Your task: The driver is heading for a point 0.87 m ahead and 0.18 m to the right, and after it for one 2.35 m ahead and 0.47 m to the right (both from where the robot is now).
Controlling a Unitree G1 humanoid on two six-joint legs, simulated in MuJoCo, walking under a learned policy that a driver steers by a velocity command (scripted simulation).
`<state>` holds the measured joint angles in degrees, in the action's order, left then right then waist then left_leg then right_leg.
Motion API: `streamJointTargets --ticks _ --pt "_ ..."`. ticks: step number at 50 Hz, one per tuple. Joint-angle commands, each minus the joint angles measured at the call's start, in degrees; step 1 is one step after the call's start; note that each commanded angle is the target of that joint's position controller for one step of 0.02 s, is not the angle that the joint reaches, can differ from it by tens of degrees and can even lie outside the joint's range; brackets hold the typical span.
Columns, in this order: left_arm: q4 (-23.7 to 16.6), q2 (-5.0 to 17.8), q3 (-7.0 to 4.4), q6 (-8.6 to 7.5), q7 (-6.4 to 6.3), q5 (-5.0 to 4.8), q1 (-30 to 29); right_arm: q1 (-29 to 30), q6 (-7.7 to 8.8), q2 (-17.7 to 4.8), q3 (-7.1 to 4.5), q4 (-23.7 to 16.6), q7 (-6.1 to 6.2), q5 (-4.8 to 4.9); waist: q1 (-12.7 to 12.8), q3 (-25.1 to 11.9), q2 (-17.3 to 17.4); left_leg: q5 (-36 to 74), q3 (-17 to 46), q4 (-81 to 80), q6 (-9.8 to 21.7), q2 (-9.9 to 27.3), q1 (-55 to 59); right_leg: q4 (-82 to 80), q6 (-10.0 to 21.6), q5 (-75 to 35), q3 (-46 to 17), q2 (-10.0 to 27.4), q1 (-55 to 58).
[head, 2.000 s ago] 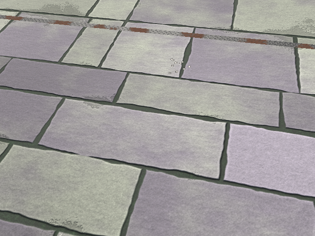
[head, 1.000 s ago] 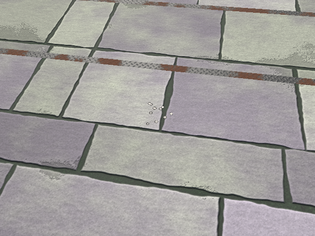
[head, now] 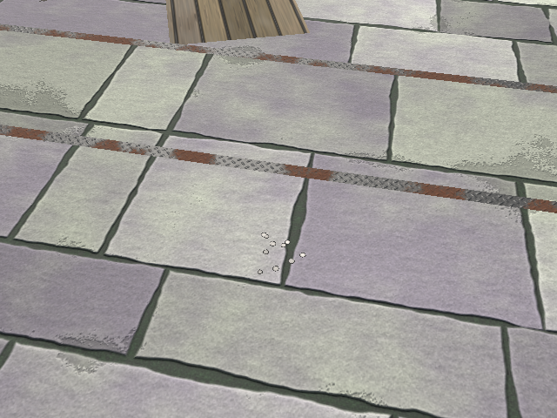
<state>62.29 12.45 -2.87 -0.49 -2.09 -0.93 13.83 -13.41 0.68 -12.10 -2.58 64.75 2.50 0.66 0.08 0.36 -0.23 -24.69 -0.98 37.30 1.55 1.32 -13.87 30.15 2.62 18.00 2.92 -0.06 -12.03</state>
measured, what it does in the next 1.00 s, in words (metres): walks ahead: right foot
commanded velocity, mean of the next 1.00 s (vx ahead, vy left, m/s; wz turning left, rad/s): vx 0.43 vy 0.00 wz -0.01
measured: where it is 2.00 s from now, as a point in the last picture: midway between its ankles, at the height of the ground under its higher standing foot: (310, 245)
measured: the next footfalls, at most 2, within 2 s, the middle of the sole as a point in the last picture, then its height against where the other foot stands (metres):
right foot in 0.64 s outside the picture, level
left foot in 1.16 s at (228, 336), level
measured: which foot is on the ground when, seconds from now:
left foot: down 0.00-0.66, up 0.68-1.00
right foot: down 0.00-0.16, up 0.18-0.62, down 0.64-1.00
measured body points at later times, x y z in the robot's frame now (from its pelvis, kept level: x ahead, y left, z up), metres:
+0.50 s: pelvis +0.16 +0.05 +0.01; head +0.19 +0.06 +0.45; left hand +0.37 +0.28 -0.11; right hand +0.06 -0.18 -0.13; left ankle +0.02 +0.14 -0.73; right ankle +0.35 -0.11 -0.68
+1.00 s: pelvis +0.46 +0.01 +0.01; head +0.48 +0.01 +0.46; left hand +0.44 +0.27 -0.13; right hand +0.64 -0.24 -0.10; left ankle +0.65 +0.19 -0.67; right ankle +0.41 -0.08 -0.73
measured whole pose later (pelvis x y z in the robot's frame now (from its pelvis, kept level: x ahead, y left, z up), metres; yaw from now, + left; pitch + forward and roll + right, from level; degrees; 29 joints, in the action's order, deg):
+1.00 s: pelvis +0.46 +0.01 +0.01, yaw -1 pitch +1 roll -2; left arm 60.0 12.9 -2.9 -5.3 0.1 -0.4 20.4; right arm -3.9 5.1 -14.4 -4.2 51.5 0.7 0.6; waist 4.2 0.0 2.0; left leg 1.8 2.4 41.5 0.2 8.5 -40.1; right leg 12.4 3.3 11.3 3.4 -3.9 -2.5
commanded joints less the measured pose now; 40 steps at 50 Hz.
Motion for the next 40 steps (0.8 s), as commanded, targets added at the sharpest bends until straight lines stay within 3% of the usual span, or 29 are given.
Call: streamJointTargets --ticks 1,3,4,6,7,8,9,10,11,12,13,15,16,18,21,25,28,30,31,32,33,34,35,36,37,38,40 --pt "-1.25 10.89 -2.46 -2.01 -0.16 0.24 4.66 4.82 2.46 -4.29 -0.91 -4.61 -0.91 0.72 2.21 7.85 -8.67 -5.13 0.39 14.25 2.2 1.7 -16.1 -23.13 12.47 29.26 -30.52 20.89 -1.05" --pt "-2.91 10.24 -2.38 -3.01 0.17 -0.35 1.6 4.1 3.33 -4.38 -1.08 -5.12 -1.48 1.33 0.49 6.99 -7.31 -6.87 2.01 11.38 3.45 4.04 -16.93 -22.28 10.58 22.54 -26.89 20.04 0.36" --pt "-3.68 10.1 -2.38 -3.12 0.26 -0.92 -0.46 3.18 3.73 -4.49 -1.29 -4.82 -1.58 1.4 -0.69 6.21 -6.77 -5.04 0.84 4.84 3.69 3.65 -12.38 -21.37 8.52 18.37 -21.88 17.31 -1.11" --pt "-4.4 10.57 -2.58 -2.49 0.58 -1.65 -3.14 -4.25 4.14 -3.13 -1.69 -1.17 -1.67 0.82 -4.46 3.59 -5.42 8.1 -5.67 -7.7 2.73 -1.42 5.04 -15.94 6.08 13.15 -11.61 10.72 -9.33" --pt "-4.47 9.59 -2.35 -2.26 0.75 -1.55 -2.65 -8.81 3.88 -3.19 -2.07 0.87 -1.77 0.43 -5.63 2.87 -3.94 10.47 -6.46 -9.35 1.82 -3.21 11.26 -11.18 5.33 12.06 -8.75 8.36 -12.9" --pt "-4.92 6.9 -1.55 -2.45 0.98 -1.13 -3.32 -13.92 3.73 -4.23 -2.48 2.0 -1.81 0.27 -7.25 1.47 1.28 7.66 0.15 -12.21 2.65 0.84 17.4 -1.03 3.43 8.47 -5.08 5.65 -17.9" --pt "-6.34 2.65 -0.41 -2.95 1.27 -0.14 -4.03 -19.83 3.85 -9.64 -3.46 1.92 -1.48 0.3 -8.21 -0.76 16.3 -0.28 21.91 -22.15 7.66 14.62 22.58 20.7 -0.63 8.99 2.31 0.39 -26.9" --pt "-8.36 2.89 -0.58 -3.88 1.2 -0.84 -5.72 -21.29 4.89 -11.86 -3.17 1.81 -2.24 -0.5 -7.82 0.48 17.66 -11.05 40.41 -28.7 14.83 22.14 20.9 33.2 -0.02 15.39 -3.45 -1.59 -35.43" --pt "-9.05 4.26 -0.71 -4.71 1.43 -2.13 -6.92 -16.45 5.91 -9.9 -2.33 0.64 -2.39 -0.5 -5.25 5.2 10.72 -15.01 39.78 -28.79 15.09 22.68 18.77 39.67 1.19 11.11 -6.98 2.49 -41.26" --pt "-8.77 5.5 -0.86 -5.33 1.8 -2.27 -6.45 -12.7 6.51 -7.57 -1.54 -0.77 -2.71 -0.3 -3.64 6.94 7.13 -11.53 33.08 -28.34 12.6 20.13 17.85 40.58 2.12 4.34 -7.15 4.71 -43.11" --pt "-8.05 6.1 -1.2 -5.72 1.79 -1.52 -5.84 -9.94 6.68 -7.18 -1.13 -1.88 -3.19 -0.35 -2.41 6.44 5.03 -4.11 27.12 -28.5 10.37 17.58 16.56 38.57 2.36 -0.83 -6.57 6.06 -41.57" --pt "-7.65 7.04 -1.9 -5.65 2.06 -0.53 -6.2 -9.32 6.3 -4.85 -0.27 -2.66 -3.28 -0.67 -1.66 5.65 5.21 11.37 17.02 -29.08 7.7 13.62 14.35 31.92 1.58 -6.77 -5.47 7.42 -36.25" --pt "-7.65 6.06 -1.84 -5.35 2.3 -0.41 -6.66 -11.11 6.09 -4.61 -0.09 -2.36 -2.99 -0.87 -1.91 5.01 5.95 17.6 13.75 -29.13 7.51 12.42 14.27 29.64 0.84 -8.55 -4.28 7.13 -34.57" --pt "-8.89 4.34 -1.49 -4.74 2.53 -0.18 -10.0 -13.51 5.71 -5.54 -0.12 -2.18 -2.17 -0.97 -2.49 5.13 5.28 25.93 9.77 -29.37 7.93 11.28 14.35 24.24 -0.59 -11.65 -2.69 6.45 -34.19" --pt "-11.83 2.34 -0.51 -4.55 3.04 -0.46 -17.89 -14.33 5.26 -6.98 -0.32 -2.98 -1.29 -0.95 -3.9 6.57 4.66 27.56 5.87 -31.19 7.58 9.94 11.34 11.72 -1.38 -17.88 -0.71 4.52 -30.05" --pt "-14.36 2.7 0.07 -4.68 4.23 -0.92 -24.24 -17.53 4.98 -7.25 -0.78 -2.31 -1.04 -0.24 -4.96 8.71 5.31 27.98 3.85 -32.01 8.02 11.48 13.62 3.69 -0.28 -20.68 0.52 3.08 -27.15" --pt "-15.85 4.25 -0.19 -5.28 5.17 -1.0 -25.07 -16.86 4.39 -8.07 -1.49 -2.37 -0.96 0.05 -3.02 7.82 5.75 38.1 2.6 -27.88 7.16 13.61 19.41 0.08 2.18 -17.63 0.34 2.28 -24.81" --pt "-14.68 7.47 -1.73 -5.44 5.06 -0.85 -18.31 -15.09 3.81 -9.83 -2.2 -3.11 -0.88 -0.15 1.45 1.71 8.43 59.95 1.55 -18.83 5.92 13.93 21.79 0.53 4.21 -14.25 2.38 -1.16 -13.86" --pt "-11.87 9.85 -3.13 -5.29 4.67 -0.98 -8.57 -13.87 3.33 -9.68 -2.15 -3.57 -0.92 -0.33 6.31 -3.9 8.76 66.58 -0.18 -8.2 4.6 12.0 19.64 -0.05 5.85 -14.79 3.39 -2.92 -1.73" --pt "-9.14 12.45 -4.3 -4.93 4.08 -0.7 2.09 -12.59 3.31 -9.04 -1.72 -4.78 -1.12 -0.71 10.8 -10.63 7.68 57.31 -0.62 6.22 2.95 9.99 7.75 2.16 8.46 -14.58 -2.77 2.54 16.53" --pt "-7.47 17.8 -5.45 -4.61 3.69 0.89 10.82 -19.41 4.34 -1.21 0.42 -5.94 -2.09 -0.59 7.82 -21.79 -7.19 23.6 -0.81 31.61 -1.03 -0.49 -16.05 -1.54 18.41 -1.87 -31.62 19.53 39.96" --pt "-6.72 13.84 -3.98 -4.34 3.69 0.79 10.53 -17.9 6.3 -1.49 0.5 -4.94 -2.69 0.56 7.94 -25.71 -10.61 -6.13 8.57 42.36 -0.09 -4.27 -22.58 -13.05 19.3 3.48 -48.0 23.21 39.73" --pt "-7.48 10.78 -2.97 -4.68 3.79 0.13 4.07 -11.27 7.31 -6.03 -0.94 -7.49 -2.8 2.28 6.83 -14.87 -9.42 -4.07 8.56 45.7 1.21 -0.42 -28.52 -14.56 15.75 3.72 -39.21 20.59 31.25" --pt "-8.94 8.21 -2.12 -5.09 3.88 0.06 -1.88 -6.83 7.7 -7.36 -1.17 -8.88 -2.38 2.58 4.87 -8.3 -4.41 1.32 6.59 43.61 1.95 2.89 -27.77 -15.92 13.74 -1.35 -30.13 18.7 20.38" --pt "-9.25 6.11 -1.44 -5.62 4.27 0.63 -5.55 -4.97 7.44 -7.38 -1.74 -9.11 -1.72 1.82 2.54 -4.17 -0.54 5.28 5.43 39.7 2.03 5.18 -24.79 -17.68 12.33 -6.97 -23.65 16.48 10.74" --pt "-9.09 4.6 -0.95 -6.1 4.54 1.24 -7.23 -6.32 6.57 -6.55 -2.19 -8.93 -1.26 1.06 0.03 -2.76 -1.49 7.64 5.8 36.3 2.2 7.16 -20.34 -19.25 11.09 -9.7 -18.81 14.24 4.41" --pt "-7.91 4.6 -0.82 -6.23 4.55 1.27 -6.3 -8.53 4.91 -3.64 -2.05 -8.83 -0.91 0.86 -1.87 -1.23 -3.41 8.21 5.42 32.3 2.0 8.23 -16.81 -22.08 11.27 -10.01 -14.71 12.52 -1.69"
